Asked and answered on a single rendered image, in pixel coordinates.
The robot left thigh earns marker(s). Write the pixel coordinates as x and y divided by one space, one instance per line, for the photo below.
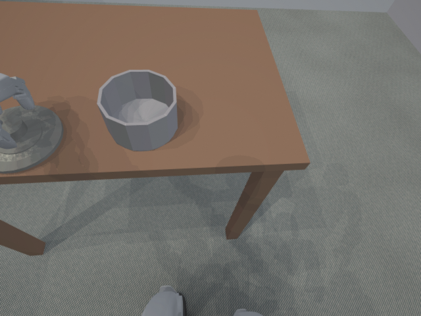
164 304

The robot left shin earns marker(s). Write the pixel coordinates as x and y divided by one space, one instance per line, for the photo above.
166 289

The lid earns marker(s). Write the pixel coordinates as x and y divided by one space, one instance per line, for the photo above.
45 132

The pot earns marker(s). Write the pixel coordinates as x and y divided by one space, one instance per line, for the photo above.
139 108

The table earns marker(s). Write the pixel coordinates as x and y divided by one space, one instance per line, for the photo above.
233 112

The robot left hand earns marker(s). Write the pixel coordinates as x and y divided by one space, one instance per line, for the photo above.
13 87

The knob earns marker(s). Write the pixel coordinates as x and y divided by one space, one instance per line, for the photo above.
15 126

